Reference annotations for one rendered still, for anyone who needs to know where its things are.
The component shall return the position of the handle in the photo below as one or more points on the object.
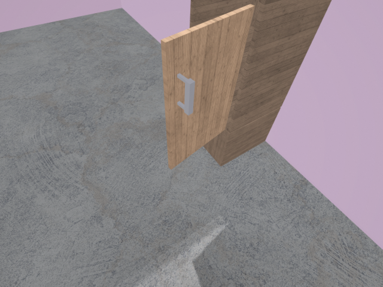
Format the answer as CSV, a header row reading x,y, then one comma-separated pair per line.
x,y
189,94

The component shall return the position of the cupboard door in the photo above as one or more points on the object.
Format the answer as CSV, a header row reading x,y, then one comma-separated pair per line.
x,y
210,54

